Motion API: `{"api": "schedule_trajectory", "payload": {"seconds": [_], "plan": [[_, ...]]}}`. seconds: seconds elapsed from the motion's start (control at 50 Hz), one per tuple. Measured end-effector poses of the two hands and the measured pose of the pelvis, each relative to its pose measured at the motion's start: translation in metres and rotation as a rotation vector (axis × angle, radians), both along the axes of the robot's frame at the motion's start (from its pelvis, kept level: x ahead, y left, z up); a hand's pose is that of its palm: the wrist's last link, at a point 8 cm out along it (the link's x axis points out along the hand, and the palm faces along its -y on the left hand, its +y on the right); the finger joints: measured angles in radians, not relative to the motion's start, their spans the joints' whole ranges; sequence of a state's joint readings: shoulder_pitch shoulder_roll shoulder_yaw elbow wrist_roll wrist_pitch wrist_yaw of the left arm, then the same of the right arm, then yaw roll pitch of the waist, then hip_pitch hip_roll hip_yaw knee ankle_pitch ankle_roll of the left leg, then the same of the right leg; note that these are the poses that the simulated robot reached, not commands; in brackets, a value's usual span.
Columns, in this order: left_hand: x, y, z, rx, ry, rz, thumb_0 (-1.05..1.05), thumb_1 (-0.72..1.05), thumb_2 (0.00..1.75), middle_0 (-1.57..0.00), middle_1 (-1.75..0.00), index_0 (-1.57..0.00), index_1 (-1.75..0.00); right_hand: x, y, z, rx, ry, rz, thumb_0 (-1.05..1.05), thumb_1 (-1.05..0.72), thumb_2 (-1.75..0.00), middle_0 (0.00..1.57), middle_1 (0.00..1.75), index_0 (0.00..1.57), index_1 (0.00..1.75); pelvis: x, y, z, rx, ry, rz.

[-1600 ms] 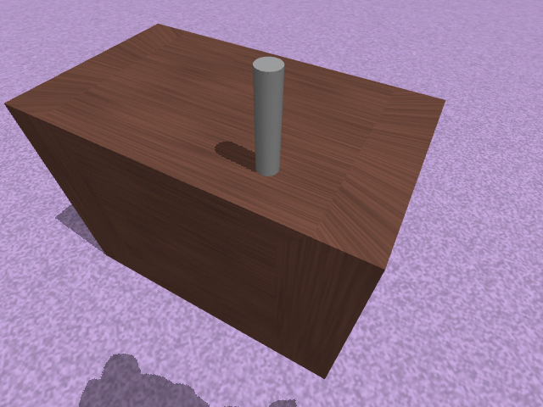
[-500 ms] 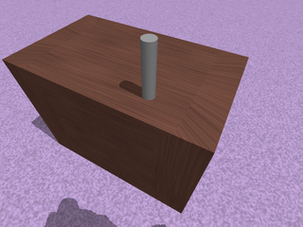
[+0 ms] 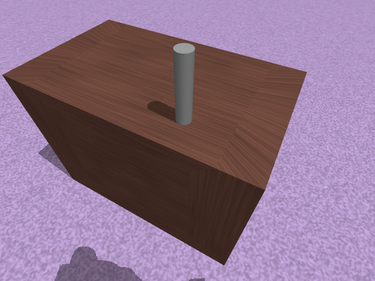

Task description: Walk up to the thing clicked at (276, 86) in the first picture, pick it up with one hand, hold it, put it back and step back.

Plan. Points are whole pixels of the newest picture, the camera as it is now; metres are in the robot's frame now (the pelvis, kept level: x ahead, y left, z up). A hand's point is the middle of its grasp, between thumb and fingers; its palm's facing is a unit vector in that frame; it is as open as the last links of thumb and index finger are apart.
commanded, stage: stand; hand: left
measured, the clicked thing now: (183, 88) +0.59 +0.05 +0.08
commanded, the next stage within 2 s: walk up in 0.82 s
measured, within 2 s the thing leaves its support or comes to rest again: neither
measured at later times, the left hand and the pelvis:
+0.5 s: hand out of the picture +0.07 +0.25 -0.16, palm faces -0.01 -0.94 -0.34, open 7.4 cm; pelvis +0.00 +0.00 +0.00, yaw +0 degrees
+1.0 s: hand out of the picture +0.04 +0.30 -0.15, palm faces -0.05 -0.90 -0.43, open 7.4 cm; pelvis +0.01 +0.03 -0.01, yaw -5 degrees
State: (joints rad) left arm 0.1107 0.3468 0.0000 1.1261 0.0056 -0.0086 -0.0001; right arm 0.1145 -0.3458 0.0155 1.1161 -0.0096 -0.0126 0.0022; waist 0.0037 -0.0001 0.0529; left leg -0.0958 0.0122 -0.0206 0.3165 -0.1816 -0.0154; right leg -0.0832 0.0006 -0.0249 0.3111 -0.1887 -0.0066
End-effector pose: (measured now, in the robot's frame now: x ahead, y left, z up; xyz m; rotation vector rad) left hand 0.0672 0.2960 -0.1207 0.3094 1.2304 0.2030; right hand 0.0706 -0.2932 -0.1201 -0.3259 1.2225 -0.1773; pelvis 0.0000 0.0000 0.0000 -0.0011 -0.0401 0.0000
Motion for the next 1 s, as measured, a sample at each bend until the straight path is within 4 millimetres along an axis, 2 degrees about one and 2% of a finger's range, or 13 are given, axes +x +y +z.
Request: {"api": "schedule_trajectory", "payload": {"seconds": [0.3, 0.84, 0.92, 1.0], "plan": [[-0.003, 0.000, 0.000, 0.001, 0.014, 0.002, 0.00, 0.90, 0.90, -0.21, -0.30, -0.21, -0.30, -0.004, 0.000, -0.002, 0.002, 0.014, -0.002, 0.01, -0.90, -0.90, 0.20, 0.30, 0.20, 0.30, 0.000, 0.000, 0.000, 0.002, 0.001, 0.000], [0.001, 0.000, 0.001, 0.003, 0.000, 0.001, 0.00, 0.90, 0.90, -0.21, -0.30, -0.21, -0.30, 0.002, -0.003, 0.000, -0.001, 0.002, 0.001, 0.01, -0.90, -0.90, 0.20, 0.30, 0.20, 0.30, 0.003, -0.001, -0.001, 0.000, 0.001, -0.006], [-0.010, 0.015, 0.006, 0.043, -0.009, -0.019, 0.00, 0.90, 0.90, -0.21, -0.30, -0.21, -0.30, 0.010, -0.010, 0.001, -0.015, -0.038, -0.008, 0.01, -0.90, -0.90, 0.20, 0.30, 0.20, 0.30, 0.004, 0.011, -0.005, -0.009, 0.000, -0.059], [-0.026, 0.049, 0.013, 0.098, 0.056, -0.020, 0.00, 0.90, 0.90, -0.21, -0.30, -0.21, -0.30, 0.016, -0.007, 0.005, -0.024, -0.067, -0.034, 0.01, -0.90, -0.90, 0.20, 0.30, 0.20, 0.30, 0.014, 0.031, -0.006, -0.015, -0.003, -0.093]]}}
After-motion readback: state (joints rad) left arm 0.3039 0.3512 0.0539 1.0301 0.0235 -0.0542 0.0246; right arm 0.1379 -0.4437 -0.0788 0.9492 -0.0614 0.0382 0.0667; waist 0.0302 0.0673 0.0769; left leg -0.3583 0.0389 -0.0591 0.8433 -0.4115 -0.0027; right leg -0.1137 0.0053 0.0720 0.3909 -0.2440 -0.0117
